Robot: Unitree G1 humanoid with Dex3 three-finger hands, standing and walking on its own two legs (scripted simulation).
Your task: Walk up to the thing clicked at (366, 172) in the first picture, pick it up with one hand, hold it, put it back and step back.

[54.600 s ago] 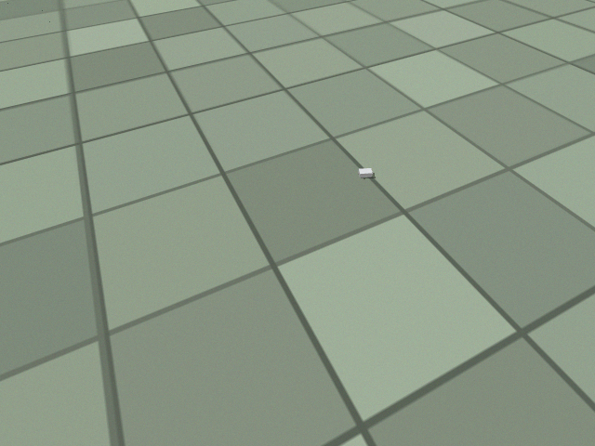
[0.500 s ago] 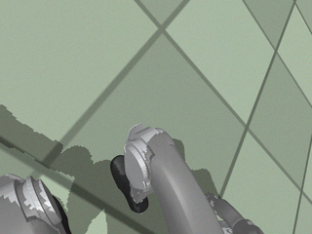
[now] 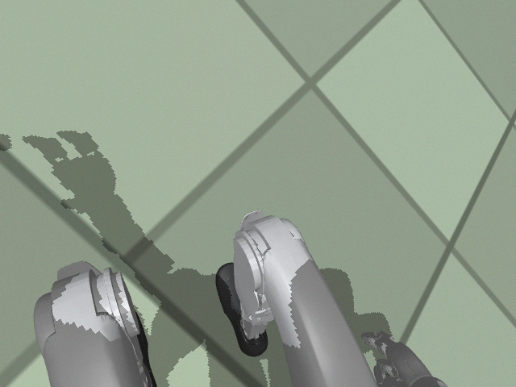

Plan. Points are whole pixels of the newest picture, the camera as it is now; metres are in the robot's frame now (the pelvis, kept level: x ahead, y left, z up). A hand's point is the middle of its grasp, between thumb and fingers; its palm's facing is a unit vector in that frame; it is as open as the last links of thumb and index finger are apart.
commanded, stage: withdraw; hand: left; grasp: from above
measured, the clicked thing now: out of the picture +0.56 +0.36 -0.34
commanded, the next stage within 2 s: approach in 0.02 s
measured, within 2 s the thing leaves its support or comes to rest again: neither
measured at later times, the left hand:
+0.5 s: hand out of the picture +0.52 +0.36 -0.15, palm faces -0.47 -0.09 -0.88, open 13.6 cm
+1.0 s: hand out of the picture +0.52 +0.36 -0.23, palm faces -0.41 -0.09 -0.91, open 13.3 cm
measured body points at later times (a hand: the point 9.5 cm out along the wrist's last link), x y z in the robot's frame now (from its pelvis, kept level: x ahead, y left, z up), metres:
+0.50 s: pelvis +0.00 -0.01 -0.02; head +0.28 +0.09 +0.32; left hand +0.54 +0.36 -0.10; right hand +0.04 -0.27 -0.10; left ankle +0.09 +0.12 -0.32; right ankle +0.12 -0.12 -0.32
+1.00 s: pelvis +0.01 +0.00 -0.04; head +0.30 +0.11 +0.28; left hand +0.54 +0.36 -0.18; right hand +0.05 -0.26 -0.10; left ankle +0.09 +0.12 -0.32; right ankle +0.12 -0.12 -0.32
